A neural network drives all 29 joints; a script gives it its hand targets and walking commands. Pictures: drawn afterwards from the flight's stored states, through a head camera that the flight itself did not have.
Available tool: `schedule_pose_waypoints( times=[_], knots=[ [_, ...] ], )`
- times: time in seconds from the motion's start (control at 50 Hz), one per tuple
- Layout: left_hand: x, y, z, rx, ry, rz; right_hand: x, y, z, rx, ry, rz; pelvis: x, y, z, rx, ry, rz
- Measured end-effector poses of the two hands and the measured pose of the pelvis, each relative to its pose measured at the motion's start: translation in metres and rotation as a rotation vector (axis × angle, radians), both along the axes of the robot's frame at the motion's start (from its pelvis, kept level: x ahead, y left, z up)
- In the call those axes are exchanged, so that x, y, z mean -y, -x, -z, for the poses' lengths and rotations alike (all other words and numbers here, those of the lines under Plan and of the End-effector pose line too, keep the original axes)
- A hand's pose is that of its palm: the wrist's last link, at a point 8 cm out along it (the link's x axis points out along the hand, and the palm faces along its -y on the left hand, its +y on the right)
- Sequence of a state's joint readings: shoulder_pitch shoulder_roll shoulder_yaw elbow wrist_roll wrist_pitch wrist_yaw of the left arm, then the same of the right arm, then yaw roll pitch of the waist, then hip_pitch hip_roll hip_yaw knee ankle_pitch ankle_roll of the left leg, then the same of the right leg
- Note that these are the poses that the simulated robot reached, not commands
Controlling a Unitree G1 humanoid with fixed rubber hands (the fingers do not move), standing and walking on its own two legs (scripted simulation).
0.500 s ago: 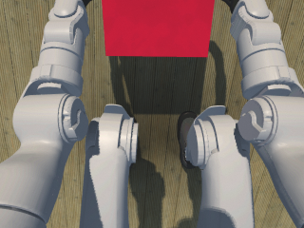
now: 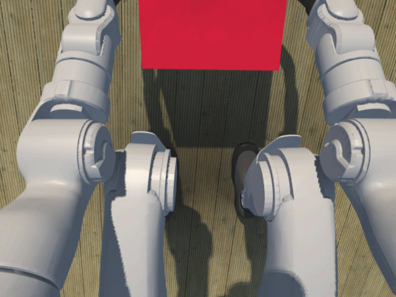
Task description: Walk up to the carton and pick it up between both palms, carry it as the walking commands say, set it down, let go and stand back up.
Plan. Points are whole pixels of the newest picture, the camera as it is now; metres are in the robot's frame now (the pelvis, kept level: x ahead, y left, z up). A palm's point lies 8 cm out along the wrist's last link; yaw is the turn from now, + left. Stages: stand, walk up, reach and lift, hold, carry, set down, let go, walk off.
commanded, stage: set down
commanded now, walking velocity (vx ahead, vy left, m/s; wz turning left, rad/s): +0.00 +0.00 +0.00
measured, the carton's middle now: out of the picture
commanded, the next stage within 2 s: none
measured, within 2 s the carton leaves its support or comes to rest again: neither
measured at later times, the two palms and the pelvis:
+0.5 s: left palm out of the picture +0.52 +0.20 -0.19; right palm (329, 5) +0.52 -0.17 -0.19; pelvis -0.01 +0.00 +0.00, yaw +1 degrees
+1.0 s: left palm out of the picture +0.53 +0.21 -0.15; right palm out of the picture +0.53 -0.17 -0.15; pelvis -0.02 +0.00 +0.03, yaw +1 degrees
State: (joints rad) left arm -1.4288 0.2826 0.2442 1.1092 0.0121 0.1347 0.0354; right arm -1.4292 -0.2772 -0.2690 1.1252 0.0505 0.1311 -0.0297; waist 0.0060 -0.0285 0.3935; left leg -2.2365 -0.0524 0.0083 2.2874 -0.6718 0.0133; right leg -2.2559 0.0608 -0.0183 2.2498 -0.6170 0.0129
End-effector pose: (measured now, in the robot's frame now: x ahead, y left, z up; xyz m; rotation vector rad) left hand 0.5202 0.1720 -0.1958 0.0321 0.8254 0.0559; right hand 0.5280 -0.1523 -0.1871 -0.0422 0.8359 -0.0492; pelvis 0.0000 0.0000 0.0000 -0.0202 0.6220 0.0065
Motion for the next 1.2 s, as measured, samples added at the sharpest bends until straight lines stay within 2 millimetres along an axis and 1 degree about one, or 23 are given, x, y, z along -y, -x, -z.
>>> schedule_pose_waypoints(
  times=[0.26,0.34,0.38,0.52,0.64,0.72,0.78,0.82,0.86,0.9,0.96,1.02,1.06,1.14,1.2],
  knots=[
    [0.0,0.003,0.002,0.022,-0.017,0.014,0.001,0.001,0.003,0.026,0.002,0.012,0.001,0.006,-0.002,0.024,0.0,-0.004],
    [-0.002,0.007,0.006,0.006,-0.018,-0.017,0.003,0.007,0.007,0.014,0.023,0.029,0.001,0.007,-0.002,0.018,-0.001,-0.009],
    [-0.006,0.007,0.004,0.01,-0.038,-0.03,0.007,0.011,0.009,0.006,0.02,0.056,0.001,0.007,-0.001,0.016,-0.001,-0.009],
    [-0.031,0.005,-0.005,0.024,-0.075,-0.068,0.02,0.012,0.008,0.013,0.046,0.07,0.001,0.011,0.003,0.01,-0.004,-0.013],
    [-0.045,0.009,-0.001,-0.003,-0.084,-0.086,0.031,0.015,0.012,-0.003,0.052,0.076,0.002,0.013,0.002,0.009,-0.008,-0.013],
    [-0.042,0.009,0.005,0.001,-0.068,-0.084,0.037,0.012,0.011,0.024,0.059,0.088,0.003,0.013,0.003,0.008,-0.008,-0.015],
    [-0.033,0.003,0.002,0.047,-0.056,-0.071,0.037,0.004,0.005,0.073,0.055,0.083,0.004,0.015,0.0,0.026,-0.005,-0.012],
    [-0.028,-0.005,-0.004,0.097,-0.048,-0.068,0.035,-0.003,0.0,0.107,0.053,0.073,0.004,0.018,-0.003,0.053,-0.005,-0.008],
    [-0.026,-0.008,-0.01,0.112,-0.051,-0.067,0.032,-0.006,-0.006,0.119,0.041,0.076,0.005,0.019,-0.005,0.05,-0.004,-0.007],
    [-0.027,-0.007,-0.017,0.11,-0.063,-0.074,0.028,-0.006,-0.014,0.121,0.034,0.082,0.005,0.019,-0.009,0.053,-0.005,-0.004],
    [-0.032,-0.008,-0.034,0.122,-0.071,-0.091,0.022,-0.004,-0.027,0.123,0.031,0.076,0.005,0.02,-0.02,0.059,-0.008,-0.006],
    [-0.036,-0.011,-0.059,0.143,-0.063,-0.099,0.022,-0.003,-0.047,0.133,0.047,0.077,0.005,0.022,-0.032,0.07,-0.009,-0.013],
    [-0.038,-0.014,-0.074,0.148,-0.077,-0.092,0.025,-0.005,-0.063,0.149,0.055,0.091,0.004,0.023,-0.04,0.077,-0.006,-0.016],
    [-0.044,-0.016,-0.101,0.142,-0.089,-0.098,0.035,-0.006,-0.091,0.155,0.06,0.113,0.002,0.023,-0.055,0.065,-0.002,-0.013],
    [-0.044,-0.015,-0.118,0.13,-0.083,-0.094,0.037,-0.008,-0.111,0.157,0.062,0.106,0.001,0.023,-0.066,0.039,-0.003,-0.01]
  ],
)
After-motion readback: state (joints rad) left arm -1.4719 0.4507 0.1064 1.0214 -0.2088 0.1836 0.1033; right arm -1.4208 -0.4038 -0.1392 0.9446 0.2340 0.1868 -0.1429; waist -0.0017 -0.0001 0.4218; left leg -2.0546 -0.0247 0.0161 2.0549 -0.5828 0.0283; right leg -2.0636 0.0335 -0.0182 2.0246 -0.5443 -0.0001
